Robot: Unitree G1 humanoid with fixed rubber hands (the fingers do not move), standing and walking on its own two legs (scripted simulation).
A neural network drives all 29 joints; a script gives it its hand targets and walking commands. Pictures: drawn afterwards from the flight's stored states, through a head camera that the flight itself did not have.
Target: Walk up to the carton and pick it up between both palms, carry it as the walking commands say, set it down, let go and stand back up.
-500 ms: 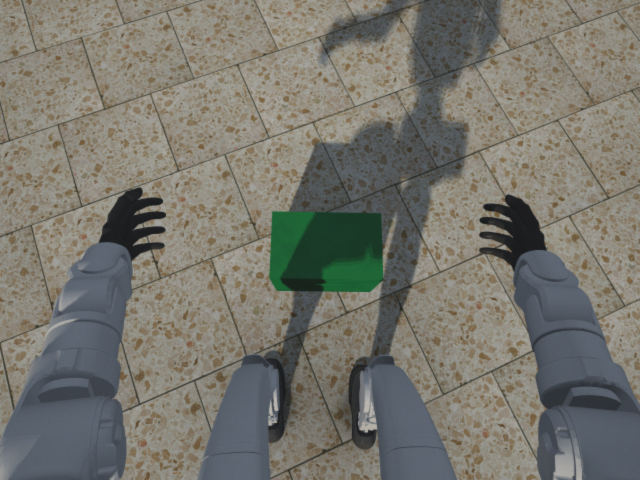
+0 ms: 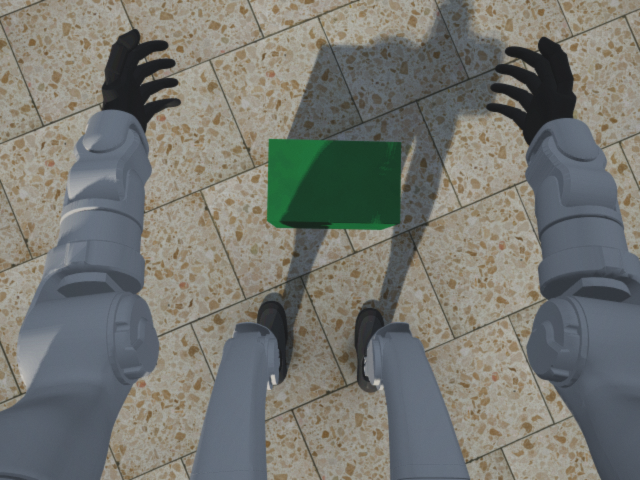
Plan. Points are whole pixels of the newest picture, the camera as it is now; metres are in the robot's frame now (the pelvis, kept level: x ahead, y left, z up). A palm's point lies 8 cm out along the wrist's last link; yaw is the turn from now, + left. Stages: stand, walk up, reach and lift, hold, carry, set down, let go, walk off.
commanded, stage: reach and lift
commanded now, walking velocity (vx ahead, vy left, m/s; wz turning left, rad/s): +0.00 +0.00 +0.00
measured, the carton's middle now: (331, 189) +0.49 -0.03 -0.54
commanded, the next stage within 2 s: none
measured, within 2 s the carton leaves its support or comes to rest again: neither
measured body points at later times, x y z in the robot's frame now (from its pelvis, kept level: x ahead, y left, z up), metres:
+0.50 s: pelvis -0.02 +0.00 -0.11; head +0.30 +0.00 +0.21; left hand +0.51 +0.22 -0.23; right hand +0.50 -0.24 -0.22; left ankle +0.09 +0.12 -0.61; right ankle +0.07 -0.12 -0.61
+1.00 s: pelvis -0.04 +0.00 -0.22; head +0.31 -0.01 +0.06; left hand +0.50 +0.21 -0.38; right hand +0.50 -0.23 -0.37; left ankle +0.09 +0.12 -0.61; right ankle +0.06 -0.12 -0.61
